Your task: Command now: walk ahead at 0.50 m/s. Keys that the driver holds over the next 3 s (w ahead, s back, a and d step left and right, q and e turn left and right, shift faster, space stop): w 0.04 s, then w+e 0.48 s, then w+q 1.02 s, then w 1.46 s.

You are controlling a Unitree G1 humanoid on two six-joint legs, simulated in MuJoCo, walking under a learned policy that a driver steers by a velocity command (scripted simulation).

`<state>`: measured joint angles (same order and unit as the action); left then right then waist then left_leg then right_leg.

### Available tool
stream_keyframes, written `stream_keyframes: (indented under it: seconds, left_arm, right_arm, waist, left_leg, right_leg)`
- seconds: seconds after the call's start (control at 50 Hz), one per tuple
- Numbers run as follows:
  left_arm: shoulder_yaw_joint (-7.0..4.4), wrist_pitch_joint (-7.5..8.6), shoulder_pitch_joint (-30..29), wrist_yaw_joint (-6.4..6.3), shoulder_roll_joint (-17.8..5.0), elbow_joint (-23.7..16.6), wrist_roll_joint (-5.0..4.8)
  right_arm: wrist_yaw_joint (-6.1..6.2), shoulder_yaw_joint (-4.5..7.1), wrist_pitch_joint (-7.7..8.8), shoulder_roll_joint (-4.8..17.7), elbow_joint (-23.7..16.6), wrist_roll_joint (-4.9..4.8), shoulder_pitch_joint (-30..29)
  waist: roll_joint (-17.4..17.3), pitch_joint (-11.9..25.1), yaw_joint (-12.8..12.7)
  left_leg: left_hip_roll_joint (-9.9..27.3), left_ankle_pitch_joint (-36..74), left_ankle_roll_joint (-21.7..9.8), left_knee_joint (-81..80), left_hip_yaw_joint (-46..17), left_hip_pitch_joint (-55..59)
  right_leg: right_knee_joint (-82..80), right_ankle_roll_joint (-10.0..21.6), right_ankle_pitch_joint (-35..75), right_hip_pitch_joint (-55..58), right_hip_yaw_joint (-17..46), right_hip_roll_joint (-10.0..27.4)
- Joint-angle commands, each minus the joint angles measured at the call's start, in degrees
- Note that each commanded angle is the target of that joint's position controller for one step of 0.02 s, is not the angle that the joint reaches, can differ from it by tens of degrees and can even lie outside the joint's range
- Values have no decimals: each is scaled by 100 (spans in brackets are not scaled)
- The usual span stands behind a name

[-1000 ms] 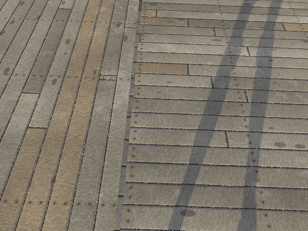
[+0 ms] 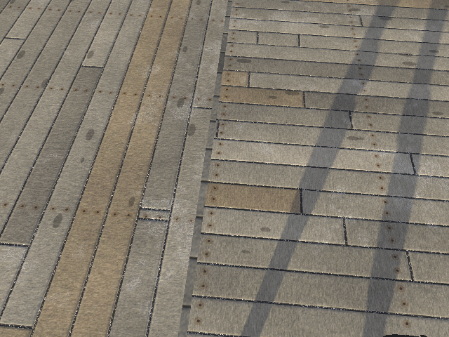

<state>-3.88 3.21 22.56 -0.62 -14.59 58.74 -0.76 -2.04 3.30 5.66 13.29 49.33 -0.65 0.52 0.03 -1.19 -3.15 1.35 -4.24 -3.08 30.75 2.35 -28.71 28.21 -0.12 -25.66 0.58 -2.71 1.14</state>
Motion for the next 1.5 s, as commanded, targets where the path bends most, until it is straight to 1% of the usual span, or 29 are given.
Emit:
stream_keyframes:
  seconds: [0.02, 0.04, 0.06, 0.08, 0.12, 0.32, 0.42, 0.52, 0.54, 0.56, 0.58, 0.6, 0.62, 0.64, 0.68, 0.76, 0.88, 0.98, 1.04, 1.08, 1.1, 1.12, 1.14, 1.16, 1.18, 1.22, 1.28, 1.4, 1.5]
  left_arm:
    - [107, 261, 339, 54, -99, -376, 31]
    - [-35, 365, -128, 86, -617, -504, -133]
    - [-45, 395, -529, 75, -699, -615, -218]
    - [-70, 363, -731, 34, -665, -632, -171]
    - [-118, 165, -494, -14, -465, -536, -120]
    - [-123, 36, -1585, 120, -199, -925, -30]
    - [-13, 24, -2393, 298, -65, -1394, -30]
    - [-228, -10, -1589, 440, -538, -1558, -67]
    - [-390, -9, -689, 384, -811, -1331, -61]
    - [-544, -49, 243, 239, -1286, -1088, -28]
    - [-531, -9, 141, 213, -1587, -1094, -59]
    - [-376, 0, 329, 193, -1107, -1099, 16]
    - [-302, 51, -42, 171, -855, -1135, 75]
    - [-239, 113, -535, 196, -676, -1184, 76]
    - [-125, 204, -1057, 195, -291, -1223, 145]
    - [-192, 347, -933, 137, -548, -1031, 183]
    - [-176, 343, -817, -9, -618, -910, 161]
    - [-214, 186, -347, -66, -716, -658, 76]
    - [-267, 47, -563, -139, -941, -735, 27]
    - [-291, -41, -773, -192, -1107, -811, 15]
    - [-272, -25, -882, -204, -1118, -883, 1]
    - [-76, 93, -403, -114, -430, -1084, 188]
    - [49, 360, -420, 7, -274, -1247, 70]
    - [-57, 546, -1105, 94, -682, -1389, -158]
    - [-50, 624, -1346, 107, -719, -1461, -202]
    - [-144, 560, -1328, 16, -788, -1386, 47]
    - [-152, 337, -1190, -23, -632, -1459, 131]
    - [-24, 312, -2383, 8, -358, -1871, 110]
    - [-93, 437, -2675, 140, -672, -2076, 18]
  right_arm:
    - [60, 416, -21, 1463, 410, 17, 2592]
    - [59, 299, -3, 1136, 354, -18, 2169]
    - [77, 233, 1, 915, 203, 8, 1646]
    - [61, 172, 21, 721, 148, 66, 1222]
    - [42, 103, 86, 467, 179, 147, 930]
    - [312, 152, 115, 779, 448, 156, 1434]
    - [358, 199, -61, 902, 641, 73, 1984]
    - [446, 309, -277, 1261, 461, 2, 1660]
    - [433, 271, -281, 1206, 473, -24, 1634]
    - [384, 173, -208, 979, 423, 66, 1795]
    - [229, -86, -20, 157, 366, 62, 2459]
    - [133, 57, 209, 757, 340, -206, 1882]
    - [115, 115, 272, 923, 161, -393, 1256]
    - [158, 108, 252, 828, 162, -331, 1103]
    - [207, 193, 52, 796, 328, -174, 1254]
    - [253, 180, -221, 518, 345, -120, 1331]
    - [135, 125, -160, 388, 45, -53, 476]
    - [-37, 35, -160, 302, -367, -56, -201]
    - [-156, 124, -180, 509, -541, -68, -20]
    - [-155, 329, -219, 904, -386, -93, 1041]
    - [-73, 515, -240, 1273, -195, -85, 1965]
    - [38, 650, -265, 1839, -125, -75, 2387]
    - [9, 564, -204, 1776, -238, -43, 2388]
    - [20, 456, -178, 1367, -263, 12, 2319]
    - [28, 391, -137, 1096, -330, -26, 1941]
    - [37, 274, -113, 753, -542, -25, 1226]
    - [125, 286, -109, 909, -667, -5, 1160]
    - [280, 354, -201, 1128, -666, -64, 1657]
    - [315, 342, -287, 1065, -623, -88, 1945]
  waist:
    - [-1499, 2374, 987]
    - [-1146, 1672, 956]
    - [-763, 1060, 825]
    - [-376, 604, 644]
    - [-576, 326, 308]
    - [-292, -227, 473]
    - [-165, -514, 759]
    - [-633, 231, 42]
    - [-491, 714, -444]
    - [310, 1344, -705]
    - [1498, 1977, -59]
    - [700, 2213, -443]
    - [539, 1455, -439]
    - [-17, 914, -155]
    - [124, 459, 212]
    - [161, 88, 391]
    - [257, -172, 126]
    - [241, -409, -100]
    - [521, -103, 209]
    - [656, 519, 857]
    - [372, 984, 1352]
    - [-1031, 1576, 988]
    - [-1187, 2331, 843]
    - [-698, 1853, 1090]
    - [-346, 1167, 930]
    - [98, 519, 420]
    - [-123, 355, 172]
    - [-484, 183, 625]
    - [-635, 206, 698]
  left_leg:
    - [2148, -1125, -1617, -1248, -4391, 5270]
    - [1966, -1508, -1330, -1354, -3806, 4694]
    - [1826, -1307, -1116, -1455, -2958, 3829]
    - [1621, -971, -988, -1699, -2325, 2924]
    - [1321, -583, -799, -2078, -1545, 1997]
    - [1115, 738, -553, -2545, 308, 2187]
    - [1456, 1419, -523, -2168, 644, 3363]
    - [1511, 5153, -264, -135, 1024, 3600]
    - [1314, 4818, -123, 1017, 1067, 3055]
    - [1025, 2532, 53, 2792, 1069, 1498]
    - [-298, -2669, 351, 4945, 437, -776]
    - [-74, -2726, 179, 5331, -709, -1239]
    - [204, -2390, 30, 5223, -693, -1490]
    - [539, -1919, 11, 4615, -656, -1269]
    - [794, -1457, 45, 3985, -726, -637]
    - [802, -740, 185, 3299, -807, -809]
    - [534, 1147, 183, 1261, -474, -968]
    - [363, 727, -19, 530, -117, -1434]
    - [-40, -178, -295, 495, 336, -798]
    - [-443, -490, -585, 396, 511, 673]
    - [-384, -159, -837, -36, 61, 2235]
    - [1030, -282, -1650, -76, -2457, 4353]
    - [1851, -915, -2414, -1119, -5122, 5381]
    - [1640, -913, -2001, -1329, -4414, 5158]
    - [1419, -590, -1746, -1341, -3543, 4326]
    - [989, 457, -1489, -1523, -2511, 2657]
    - [751, 1059, -1471, -1780, -2047, 1723]
    - [249, 554, -998, -1658, -1536, 1277]
    - [586, -54, -859, -1040, -2355, 1983]
  right_leg:
    - [4427, 135, -669, -3842, 623, -440]
    - [4920, 273, -512, -4407, 939, -61]
    - [4828, 373, -16, -4466, 785, 258]
    - [4449, 384, 469, -4221, 698, 502]
    - [3944, 393, 945, -3531, 808, 750]
    - [1652, 219, 3277, -4056, 629, 497]
    - [915, 350, 2828, -4516, 233, 423]
    - [797, 832, 1469, -2750, -526, -329]
    - [268, 1060, 1925, -1295, -386, -494]
    - [143, 1428, 2044, 635, 1128, 495]
    - [-686, 2607, 1699, 2316, 4432, 2095]
    - [-1071, 2405, 1674, 2261, 4454, 2137]
    - [-1003, 2062, 2127, 1576, 3303, 1925]
    - [-1108, 1780, 2652, 589, 2454, 1675]
    - [-1452, 1478, 2870, -517, 1517, 1299]
    - [-1960, 1364, 3316, -1008, 725, 1215]
    - [-2173, 923, 3329, -736, -349, 945]
    - [-1783, 851, 4094, 485, -623, 1345]
    - [-913, 692, 6412, 834, -837, 1476]
    - [622, 515, 7463, 592, -933, 1378]
    - [2073, 294, 6465, -314, -997, 1114]
    - [4222, -58, 2007, -2655, -851, 274]
    - [5420, -92, -881, -4071, 454, -584]
    - [5519, 90, -497, -4681, 955, -181]
    - [5058, 200, 34, -4752, 873, 103]
    - [4118, 104, 544, -3964, 773, 475]
    - [3340, -159, 817, -3475, 640, 555]
    - [761, -366, 2868, -3058, 447, 68]
    - [-48, -200, 2636, -2838, 680, -101]
